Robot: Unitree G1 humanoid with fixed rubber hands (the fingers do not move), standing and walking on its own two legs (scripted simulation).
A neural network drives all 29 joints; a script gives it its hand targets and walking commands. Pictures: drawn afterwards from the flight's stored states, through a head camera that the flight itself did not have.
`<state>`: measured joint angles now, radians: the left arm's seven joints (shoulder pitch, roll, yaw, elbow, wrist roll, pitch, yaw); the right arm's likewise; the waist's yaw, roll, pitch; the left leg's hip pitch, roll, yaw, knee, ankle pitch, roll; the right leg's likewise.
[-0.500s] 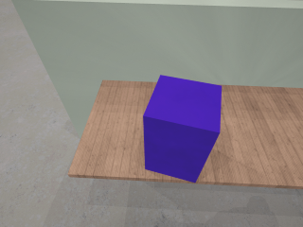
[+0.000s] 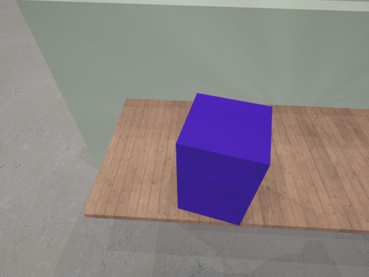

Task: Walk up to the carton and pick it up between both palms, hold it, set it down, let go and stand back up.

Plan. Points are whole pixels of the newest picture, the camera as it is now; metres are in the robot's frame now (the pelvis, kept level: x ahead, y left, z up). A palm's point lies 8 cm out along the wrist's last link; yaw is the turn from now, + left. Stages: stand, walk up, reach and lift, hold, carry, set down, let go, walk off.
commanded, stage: stand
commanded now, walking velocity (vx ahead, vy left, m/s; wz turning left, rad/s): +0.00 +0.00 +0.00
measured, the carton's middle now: (219, 163) +0.41 -0.07 -0.01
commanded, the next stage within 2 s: walk up in 0.58 s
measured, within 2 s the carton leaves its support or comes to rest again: neither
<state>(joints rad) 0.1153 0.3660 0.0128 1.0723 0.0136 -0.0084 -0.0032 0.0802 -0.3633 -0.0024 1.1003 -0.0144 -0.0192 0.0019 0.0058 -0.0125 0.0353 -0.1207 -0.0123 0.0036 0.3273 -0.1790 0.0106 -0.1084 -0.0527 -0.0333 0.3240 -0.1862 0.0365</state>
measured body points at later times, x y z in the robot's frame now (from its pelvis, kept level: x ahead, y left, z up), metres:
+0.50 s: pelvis +0.00 +0.00 +0.00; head +0.01 +0.00 +0.45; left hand +0.08 +0.31 -0.13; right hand +0.10 -0.31 -0.12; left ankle +0.00 +0.11 -0.75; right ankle -0.01 -0.14 -0.75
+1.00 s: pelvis +0.01 -0.04 -0.01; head +0.03 -0.03 +0.44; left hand +0.09 +0.30 -0.13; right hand +0.08 -0.37 -0.12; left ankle +0.00 +0.11 -0.75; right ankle +0.01 -0.16 -0.75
